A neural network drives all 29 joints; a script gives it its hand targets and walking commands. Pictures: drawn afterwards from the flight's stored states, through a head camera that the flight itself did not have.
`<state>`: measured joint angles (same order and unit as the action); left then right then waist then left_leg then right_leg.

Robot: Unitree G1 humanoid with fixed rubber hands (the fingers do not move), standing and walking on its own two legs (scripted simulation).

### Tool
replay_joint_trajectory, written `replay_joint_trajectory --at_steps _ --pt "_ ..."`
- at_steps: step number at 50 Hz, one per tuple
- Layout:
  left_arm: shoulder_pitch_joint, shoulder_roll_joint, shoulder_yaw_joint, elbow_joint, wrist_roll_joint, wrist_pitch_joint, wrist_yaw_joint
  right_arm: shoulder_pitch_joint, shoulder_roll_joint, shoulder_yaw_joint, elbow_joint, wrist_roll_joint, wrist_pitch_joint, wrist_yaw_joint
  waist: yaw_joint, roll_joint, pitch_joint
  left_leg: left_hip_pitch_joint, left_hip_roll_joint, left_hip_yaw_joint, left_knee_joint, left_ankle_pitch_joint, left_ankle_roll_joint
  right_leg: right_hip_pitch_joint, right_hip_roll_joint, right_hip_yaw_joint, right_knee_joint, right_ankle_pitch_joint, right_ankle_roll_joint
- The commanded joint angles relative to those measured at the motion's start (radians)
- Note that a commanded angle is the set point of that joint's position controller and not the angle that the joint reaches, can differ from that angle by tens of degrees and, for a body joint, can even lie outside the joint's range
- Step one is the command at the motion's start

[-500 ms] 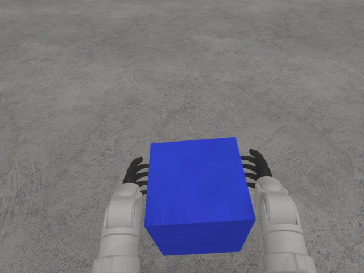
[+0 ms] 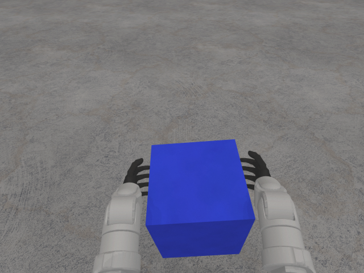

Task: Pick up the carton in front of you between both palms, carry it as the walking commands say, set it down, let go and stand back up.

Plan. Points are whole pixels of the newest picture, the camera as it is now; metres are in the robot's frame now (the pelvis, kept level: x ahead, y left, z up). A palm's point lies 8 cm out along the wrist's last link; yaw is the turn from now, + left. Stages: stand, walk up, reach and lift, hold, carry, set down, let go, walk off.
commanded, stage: hold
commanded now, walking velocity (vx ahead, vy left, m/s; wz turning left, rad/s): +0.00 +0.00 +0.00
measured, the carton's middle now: (197, 201) +0.30 +0.00 -0.05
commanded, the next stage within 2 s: set down in 0.48 s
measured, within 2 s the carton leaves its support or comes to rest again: neither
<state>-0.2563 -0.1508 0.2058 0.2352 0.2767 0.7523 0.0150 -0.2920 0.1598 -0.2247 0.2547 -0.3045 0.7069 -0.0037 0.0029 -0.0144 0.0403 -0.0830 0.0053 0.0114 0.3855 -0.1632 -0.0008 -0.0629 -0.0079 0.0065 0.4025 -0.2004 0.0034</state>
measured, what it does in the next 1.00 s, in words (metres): stands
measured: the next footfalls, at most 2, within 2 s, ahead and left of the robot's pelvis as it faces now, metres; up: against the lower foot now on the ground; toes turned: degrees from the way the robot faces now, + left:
none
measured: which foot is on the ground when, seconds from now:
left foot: down 0.00-1.00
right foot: down 0.00-1.00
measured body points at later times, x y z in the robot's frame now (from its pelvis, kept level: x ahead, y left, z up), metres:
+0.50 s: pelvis +0.00 +0.00 +0.00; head -0.05 +0.01 +0.44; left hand +0.31 +0.14 +0.04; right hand +0.31 -0.16 +0.05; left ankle +0.04 +0.12 -0.74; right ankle +0.02 -0.12 -0.74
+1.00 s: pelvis +0.00 +0.00 -0.03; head +0.14 +0.01 +0.40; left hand +0.36 +0.15 -0.09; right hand +0.36 -0.15 -0.07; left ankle +0.04 +0.12 -0.74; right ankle +0.02 -0.12 -0.74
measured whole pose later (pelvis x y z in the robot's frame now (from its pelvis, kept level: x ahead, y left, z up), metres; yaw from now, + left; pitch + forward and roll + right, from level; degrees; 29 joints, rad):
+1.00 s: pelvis +0.00 +0.00 -0.03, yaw -2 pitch +13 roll +0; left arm -0.47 -0.19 0.44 0.52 0.37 0.27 0.02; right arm -0.51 0.23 -0.46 0.49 -0.39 0.26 -0.01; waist 0.00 -0.02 0.06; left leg -0.65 -0.03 -0.07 0.69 -0.27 0.00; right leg -0.64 0.04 0.07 0.69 -0.28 0.01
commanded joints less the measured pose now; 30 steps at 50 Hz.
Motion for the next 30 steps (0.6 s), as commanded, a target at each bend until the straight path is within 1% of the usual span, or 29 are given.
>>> replay_joint_trajectory --at_steps 1,3,6,9,14,15,19,24,28,30 --pt "-0.563 -0.932 -0.487 -0.02 -0.242 -0.063 -0.269 -0.448 0.94 0.469 0.048 0.237 -0.02 0.265 -0.005 0.015 -0.182 0.079 -0.076 -0.078 -0.062 -0.064 0.016 -0.064 0.075 0.072 -0.094 -0.055 -0.03" --pt "-0.578 -0.939 -0.474 0.0 -0.24 -0.065 -0.276 -0.473 0.95 0.468 0.058 0.238 -0.02 0.272 0.003 0.003 -0.181 0.066 -0.076 -0.074 -0.062 -0.09 0.019 -0.059 0.074 0.069 -0.096 -0.081 -0.028" --pt "-0.61 -0.953 -0.465 0.025 -0.243 -0.07 -0.288 -0.503 0.964 0.467 0.077 0.238 -0.021 0.281 0.002 -0.008 -0.181 0.058 -0.074 -0.072 -0.06 -0.129 0.021 -0.067 0.068 0.071 -0.101 -0.126 -0.029" --pt "-0.635 -0.96 -0.455 0.051 -0.241 -0.072 -0.297 -0.529 0.972 0.461 0.093 0.239 -0.024 0.286 0.002 -0.008 -0.176 0.054 -0.074 -0.07 -0.054 -0.161 0.022 -0.084 0.06 0.077 -0.105 -0.168 -0.033" --pt "-0.66 -0.967 -0.45 0.07 -0.242 -0.073 -0.305 -0.545 0.977 0.448 0.121 0.237 -0.025 0.292 -0.002 -0.001 -0.18 0.043 -0.069 -0.072 -0.055 -0.17 0.017 -0.08 0.056 0.08 -0.103 -0.175 -0.031" --pt "-0.665 -0.968 -0.449 0.07 -0.242 -0.072 -0.304 -0.54 0.977 0.447 0.126 0.236 -0.025 0.293 -0.005 0.007 -0.18 0.046 -0.07 -0.071 -0.054 -0.167 0.015 -0.08 0.055 0.081 -0.103 -0.168 -0.031" --pt "-0.655 -0.965 -0.445 0.066 -0.237 -0.069 -0.298 -0.535 0.97 0.445 0.129 0.239 -0.022 0.293 0.001 0.019 -0.187 0.049 -0.066 -0.074 -0.059 -0.129 0.011 -0.065 0.058 0.077 -0.094 -0.112 -0.023" --pt "-0.617 -0.952 -0.448 0.047 -0.24 -0.064 -0.286 -0.502 0.958 0.453 0.105 0.244 -0.017 0.282 0.0 0.018 -0.209 0.072 -0.069 -0.078 -0.056 -0.023 0.004 -0.033 0.066 0.076 -0.082 0.008 -0.012" --pt "-0.579 -0.948 -0.454 0.024 -0.246 -0.064 -0.272 -0.478 0.944 0.47 0.057 0.247 -0.019 0.267 -0.005 0.01 -0.24 0.102 -0.075 -0.086 -0.046 0.096 0.0 -0.01 0.075 0.077 -0.069 0.122 -0.005" --pt "-0.581 -0.941 -0.435 0.037 -0.234 -0.075 -0.265 -0.478 0.929 0.447 0.067 0.23 -0.03 0.259 -0.009 0.009 -0.234 0.101 -0.075 -0.091 -0.039 0.117 -0.001 -0.02 0.079 0.075 -0.06 0.136 -0.006"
